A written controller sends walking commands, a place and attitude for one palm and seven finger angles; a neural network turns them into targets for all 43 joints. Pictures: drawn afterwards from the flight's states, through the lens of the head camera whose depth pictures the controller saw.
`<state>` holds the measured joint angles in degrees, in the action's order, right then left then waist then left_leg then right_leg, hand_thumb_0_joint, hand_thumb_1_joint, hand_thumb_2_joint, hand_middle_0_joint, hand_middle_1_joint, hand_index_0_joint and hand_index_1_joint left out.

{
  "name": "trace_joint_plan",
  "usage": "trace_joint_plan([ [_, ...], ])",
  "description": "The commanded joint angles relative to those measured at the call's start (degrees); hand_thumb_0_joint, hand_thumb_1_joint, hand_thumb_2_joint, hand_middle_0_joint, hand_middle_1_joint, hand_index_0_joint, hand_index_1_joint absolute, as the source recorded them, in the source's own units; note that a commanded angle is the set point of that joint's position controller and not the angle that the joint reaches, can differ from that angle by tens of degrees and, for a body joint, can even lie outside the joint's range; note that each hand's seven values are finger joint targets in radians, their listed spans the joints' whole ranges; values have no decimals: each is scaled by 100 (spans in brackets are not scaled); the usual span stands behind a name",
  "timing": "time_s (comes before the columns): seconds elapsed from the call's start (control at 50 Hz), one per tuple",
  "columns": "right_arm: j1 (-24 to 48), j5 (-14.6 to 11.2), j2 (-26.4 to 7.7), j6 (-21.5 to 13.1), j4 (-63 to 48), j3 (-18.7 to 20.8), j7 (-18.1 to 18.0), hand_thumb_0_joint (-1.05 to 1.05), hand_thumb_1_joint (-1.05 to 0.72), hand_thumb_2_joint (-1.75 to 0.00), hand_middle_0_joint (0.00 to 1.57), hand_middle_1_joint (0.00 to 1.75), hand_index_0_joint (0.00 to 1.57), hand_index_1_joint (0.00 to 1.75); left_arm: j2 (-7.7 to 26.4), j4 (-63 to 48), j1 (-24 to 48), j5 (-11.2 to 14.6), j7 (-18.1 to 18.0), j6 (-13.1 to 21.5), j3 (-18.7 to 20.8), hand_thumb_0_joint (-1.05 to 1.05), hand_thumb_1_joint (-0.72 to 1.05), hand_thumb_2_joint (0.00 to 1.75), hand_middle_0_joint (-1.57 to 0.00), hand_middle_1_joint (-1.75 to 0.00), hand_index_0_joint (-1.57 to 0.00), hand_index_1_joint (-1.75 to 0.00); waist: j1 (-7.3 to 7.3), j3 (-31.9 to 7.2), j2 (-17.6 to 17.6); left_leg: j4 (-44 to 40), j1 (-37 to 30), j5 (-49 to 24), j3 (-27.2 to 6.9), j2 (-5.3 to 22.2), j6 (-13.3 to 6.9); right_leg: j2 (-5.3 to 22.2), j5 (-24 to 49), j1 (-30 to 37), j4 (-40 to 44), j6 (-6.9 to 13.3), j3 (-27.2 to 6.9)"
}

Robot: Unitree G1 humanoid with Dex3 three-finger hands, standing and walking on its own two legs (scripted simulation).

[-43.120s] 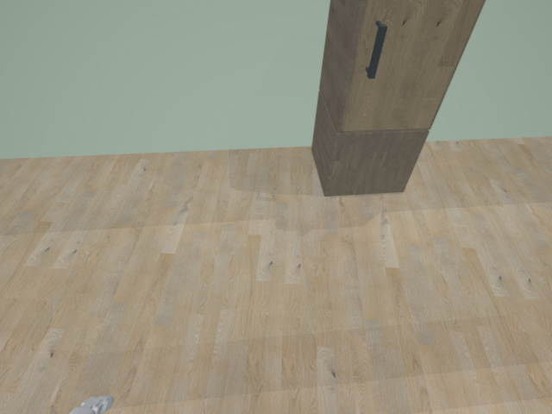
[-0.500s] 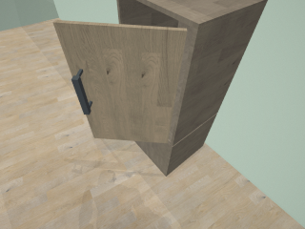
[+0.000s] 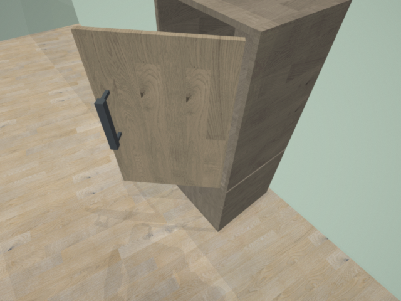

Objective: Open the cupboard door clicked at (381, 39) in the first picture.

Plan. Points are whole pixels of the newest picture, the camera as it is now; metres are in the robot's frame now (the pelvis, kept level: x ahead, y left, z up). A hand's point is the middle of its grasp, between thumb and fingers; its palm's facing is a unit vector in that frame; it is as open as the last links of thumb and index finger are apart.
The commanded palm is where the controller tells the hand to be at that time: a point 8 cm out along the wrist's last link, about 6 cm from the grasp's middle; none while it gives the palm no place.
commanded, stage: shuffle to correct the standing spot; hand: left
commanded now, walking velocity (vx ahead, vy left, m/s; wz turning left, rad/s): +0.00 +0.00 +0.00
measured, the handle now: (110, 121) +0.56 +0.30 +0.00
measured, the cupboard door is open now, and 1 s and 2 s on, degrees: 47 47 47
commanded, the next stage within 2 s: come to a stop and stand still in 0.42 s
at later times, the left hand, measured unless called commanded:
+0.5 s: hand out of the picture -0.02 +0.25 -0.19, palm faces +0.06 -0.97 -0.23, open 7.4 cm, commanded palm none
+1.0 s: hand out of the picture +0.05 +0.23 -0.18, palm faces +0.00 -0.97 -0.22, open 7.2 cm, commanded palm none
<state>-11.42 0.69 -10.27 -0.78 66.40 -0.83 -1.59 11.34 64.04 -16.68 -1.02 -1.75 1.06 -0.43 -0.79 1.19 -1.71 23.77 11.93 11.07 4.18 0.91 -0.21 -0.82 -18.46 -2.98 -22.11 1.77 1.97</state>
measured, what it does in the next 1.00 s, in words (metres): steps on the spot: right foot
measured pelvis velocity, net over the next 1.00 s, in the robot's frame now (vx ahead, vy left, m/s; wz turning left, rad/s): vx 0.02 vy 0.06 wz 0.02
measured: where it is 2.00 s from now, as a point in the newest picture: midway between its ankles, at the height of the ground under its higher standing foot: outside the picture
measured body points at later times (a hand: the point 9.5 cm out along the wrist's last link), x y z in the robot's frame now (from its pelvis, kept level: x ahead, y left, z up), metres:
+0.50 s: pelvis +0.01 +0.06 -0.01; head +0.03 +0.07 +0.44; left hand -0.02 +0.30 -0.17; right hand +0.05 -0.18 -0.16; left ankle +0.02 +0.12 -0.74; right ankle -0.07 -0.07 -0.69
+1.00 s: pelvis +0.02 +0.06 -0.01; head +0.02 +0.05 +0.44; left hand +0.05 +0.29 -0.16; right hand +0.00 -0.15 -0.17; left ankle +0.02 +0.12 -0.74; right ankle +0.00 -0.05 -0.74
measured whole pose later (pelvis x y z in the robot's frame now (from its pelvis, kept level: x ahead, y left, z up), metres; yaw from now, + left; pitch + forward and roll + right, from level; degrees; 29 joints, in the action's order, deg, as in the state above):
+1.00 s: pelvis +0.02 +0.06 -0.01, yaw +1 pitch -1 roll -1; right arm -18.6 1.3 -7.9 -0.8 62.2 -0.9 -1.1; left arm 9.1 61.0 -14.3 -1.0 -3.0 1.2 -0.8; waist 1.9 1.0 1.1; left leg 29.3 13.1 15.9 6.9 -1.5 -4.5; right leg 0.3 -17.0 -11.3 -29.0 0.6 3.5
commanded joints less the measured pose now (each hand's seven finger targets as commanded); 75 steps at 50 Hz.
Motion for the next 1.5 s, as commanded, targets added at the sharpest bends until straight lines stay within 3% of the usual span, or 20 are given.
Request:
trace_joint_plan([
  [0.0,-138,-22,-732,-105,-227,144,-47,0,-90,-90,20,30,20,30,680,-134,-401,20,-45,68,147,0,90,90,-20,-30,-20,-30,12,15,100,-215,-521,-1196,-587,584,-164,772,1696,-625,400,-20,-533],
  [0.08,-146,-13,-751,-64,-317,188,-29,0,-90,-90,20,30,20,30,810,-202,-427,6,-69,55,241,0,90,90,-20,-30,-20,-30,-36,60,194,-1,-260,-1097,-456,489,-117,966,2148,-509,219,94,-663],
  [0.2,-123,26,-521,107,-629,220,14,0,-90,-90,20,30,20,30,899,-282,-624,-5,-120,-66,360,0,90,90,-20,-30,-20,-30,-153,433,-381,686,666,31,-102,193,75,1698,1961,-465,285,483,-1269],
  [0.3,-118,31,-485,131,-947,290,50,0,-90,-90,20,30,20,30,992,-451,-677,-65,-166,-75,499,0,90,90,-20,-30,-20,-30,-194,561,-717,1068,1096,893,-87,165,89,2102,2863,-404,-69,831,-1500],
  [0.34,-531,21,-491,100,-901,309,56,0,-90,-90,20,30,20,30,994,-572,-441,-57,-149,-89,511,0,90,90,-20,-30,-20,-30,54,406,-588,380,241,52,16,138,27,1790,3056,-885,-616,590,-1026],
  [0.36,-898,38,-617,66,-806,348,43,0,-90,-90,20,30,20,30,845,-670,-342,-46,-134,-114,499,0,90,90,-20,-30,-20,-30,216,206,-55,236,-514,-984,-160,333,-121,1308,2665,-1341,-1318,367,-554],
  [0.38,-1216,76,-900,58,-784,418,26,0,-90,-90,20,30,20,30,612,-784,-281,-12,-128,-142,470,0,90,90,-20,-30,-20,-30,299,4,1012,99,-998,-2171,-1158,1093,-621,653,865,-2003,-2303,47,110],
  [0.4,-1391,41,-986,96,-761,418,6,0,-90,-90,20,30,20,30,450,-862,-62,-12,-150,-186,406,0,90,90,-20,-30,-20,-30,332,-78,1619,-579,-837,-2497,-1767,1568,-1091,269,-1717,-2351,-3526,-93,189],
  [0.42,-1222,17,-890,111,-832,377,-16,0,-90,-90,20,30,20,30,437,-868,-11,-28,-167,-254,422,0,90,90,-20,-30,-20,-30,271,40,1253,-799,-444,-1939,-1766,1662,-1263,445,-1826,-2439,-4131,-50,-160],
  [0.48,-520,50,-653,94,-1164,309,2,0,-90,-90,20,30,20,30,324,-785,-182,-81,-96,-281,441,0,90,90,-20,-30,-20,-30,-19,121,544,-955,205,-625,-1323,1347,-1224,636,-1044,-2433,-4636,-37,-70],
  [0.52,-471,64,-624,77,-1219,315,6,0,-90,-90,20,30,20,30,231,-759,-300,-91,-79,-311,429,0,90,90,-20,-30,-20,-30,-51,-20,477,-997,228,-503,-1122,1141,-1126,614,-776,-2319,-4328,-109,74],
  [0.6,-889,56,-523,-88,-928,315,-65,0,-90,-90,20,30,20,30,65,-761,-183,-92,-26,-263,340,0,90,90,-20,-30,-20,-30,86,-224,116,-1117,-456,-613,-1457,1364,-1128,591,-580,-2353,-3306,-225,-125],
  [0.72,-985,75,-428,-91,-562,280,-102,0,-90,-90,20,30,20,30,-46,-683,25,-30,-29,-219,235,0,90,90,-20,-30,-20,-30,165,-73,419,-935,-420,-975,-1394,1402,-1001,463,-582,-1639,-1608,-199,-133],
  [0.8,-930,2,-212,-134,-389,206,-86,0,-90,-90,20,30,20,30,101,-443,-269,-9,-70,-98,235,0,90,90,-20,-30,-20,-30,-24,-29,165,-481,195,-820,-941,887,-454,595,920,-488,41,-112,-405],
  [0.82,-936,-22,-145,-150,-369,171,-72,0,-90,-90,20,30,20,30,182,-404,-251,15,-77,-53,212,0,90,90,-20,-30,-20,-30,27,2,99,-497,258,-654,-782,681,-259,789,1176,-410,74,4,-648],
  [0.84,-465,-69,-594,-139,-817,140,-7,0,-90,-90,20,30,20,30,302,-258,-402,-68,-245,-49,93,0,90,90,-20,-30,-20,-30,-29,430,304,124,283,-829,-521,651,-97,759,1178,-1063,-143,-40,-483],
  [0.86,-464,8,-438,-141,-951,76,9,0,-90,-90,20,30,20,30,339,-358,-422,-62,-218,19,97,0,90,90,-20,-30,-20,-30,14,376,431,184,410,-924,-597,495,0,903,1625,-952,-151,68,-488],
  [0.92,-957,44,-372,-126,-734,120,16,0,-90,-90,20,30,20,30,220,-443,-233,42,-142,102,37,0,90,90,-20,-30,-20,-30,158,-219,271,-21,115,-537,-806,591,-242,687,855,-745,-315,188,-449],
  [1.06,-909,20,-310,-112,-682,82,19,0,-90,-90,20,30,20,30,217,-382,-236,42,-109,154,-27,0,90,90,-20,-30,-20,-30,190,131,-6,-106,-4,-664,-670,505,-255,742,1456,-933,-142,181,-566],
  [1.48,-654,-16,-362,-73,-417,69,32,0,-90,-90,20,30,20,30,206,-260,-616,33,-83,121,-52,0,90,90,-20,-30,-20,-30,107,365,51,-473,-14,130,-601,460,-212,754,578,-996,457,94,-663],
])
